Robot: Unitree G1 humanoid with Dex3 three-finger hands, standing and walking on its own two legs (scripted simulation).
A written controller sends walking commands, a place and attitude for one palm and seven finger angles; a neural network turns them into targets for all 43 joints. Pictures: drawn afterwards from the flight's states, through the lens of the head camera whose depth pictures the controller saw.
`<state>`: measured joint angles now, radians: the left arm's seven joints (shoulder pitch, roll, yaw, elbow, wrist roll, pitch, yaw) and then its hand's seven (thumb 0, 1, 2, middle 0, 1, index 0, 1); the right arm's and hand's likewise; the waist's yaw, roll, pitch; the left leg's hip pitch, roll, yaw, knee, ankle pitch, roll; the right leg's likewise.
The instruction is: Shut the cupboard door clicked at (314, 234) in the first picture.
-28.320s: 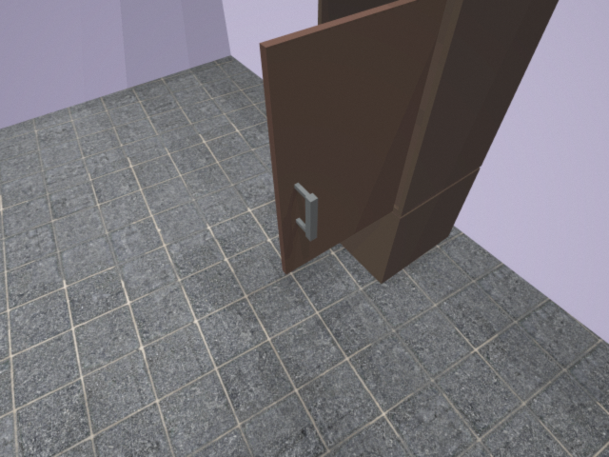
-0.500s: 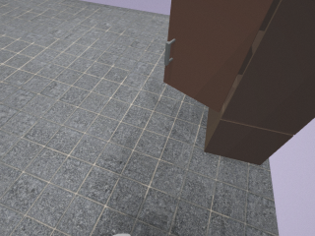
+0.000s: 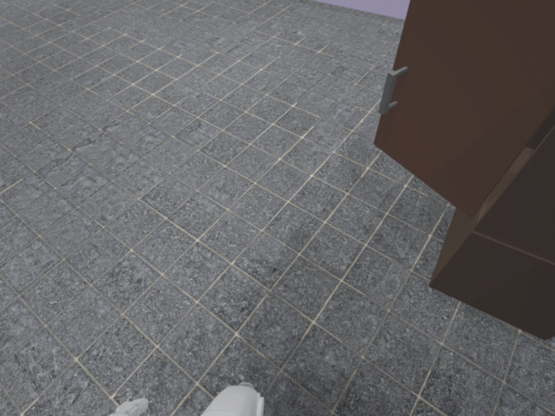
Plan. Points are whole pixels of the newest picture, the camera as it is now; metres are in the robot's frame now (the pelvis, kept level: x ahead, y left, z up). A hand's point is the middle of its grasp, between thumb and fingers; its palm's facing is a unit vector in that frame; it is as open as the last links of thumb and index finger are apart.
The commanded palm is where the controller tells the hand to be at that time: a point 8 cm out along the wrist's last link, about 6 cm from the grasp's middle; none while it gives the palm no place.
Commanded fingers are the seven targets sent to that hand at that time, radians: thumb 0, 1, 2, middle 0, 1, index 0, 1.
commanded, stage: walk to a spot facing it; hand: left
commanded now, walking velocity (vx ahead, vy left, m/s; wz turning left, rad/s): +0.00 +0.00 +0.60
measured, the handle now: (392, 90) +0.92 -0.29 -0.10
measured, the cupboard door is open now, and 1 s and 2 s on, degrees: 66 66 66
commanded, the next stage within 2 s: turn to face it in 1.20 s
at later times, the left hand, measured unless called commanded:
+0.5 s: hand out of the picture +0.06 +0.25 -0.15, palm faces +0.30 -0.92 -0.27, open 7.4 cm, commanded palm none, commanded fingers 0.00 0.90 0.90 -0.20 -0.30 -0.20 -0.30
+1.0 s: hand out of the picture +0.05 +0.15 -0.17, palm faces +0.69 -0.71 -0.16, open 7.4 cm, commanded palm none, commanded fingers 0.00 0.90 0.90 -0.20 -0.30 -0.20 -0.30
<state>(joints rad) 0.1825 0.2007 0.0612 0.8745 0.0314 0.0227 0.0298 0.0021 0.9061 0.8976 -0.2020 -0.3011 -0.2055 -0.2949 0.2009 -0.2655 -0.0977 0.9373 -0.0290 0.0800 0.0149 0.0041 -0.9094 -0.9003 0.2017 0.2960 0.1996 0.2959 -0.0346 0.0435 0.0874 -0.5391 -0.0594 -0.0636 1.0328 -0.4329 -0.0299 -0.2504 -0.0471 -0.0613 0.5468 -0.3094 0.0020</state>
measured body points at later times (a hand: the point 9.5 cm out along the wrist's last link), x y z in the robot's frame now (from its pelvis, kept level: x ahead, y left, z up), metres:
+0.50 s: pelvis +0.05 +0.01 +0.00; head +0.09 +0.02 +0.45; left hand +0.05 +0.29 -0.13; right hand +0.16 -0.21 -0.15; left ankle -0.01 +0.14 -0.73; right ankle +0.13 -0.11 -0.70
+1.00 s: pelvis +0.20 +0.06 +0.00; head +0.24 +0.11 +0.44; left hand +0.01 +0.19 -0.15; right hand +0.47 -0.03 -0.14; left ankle +0.22 +0.21 -0.71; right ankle +0.16 -0.09 -0.73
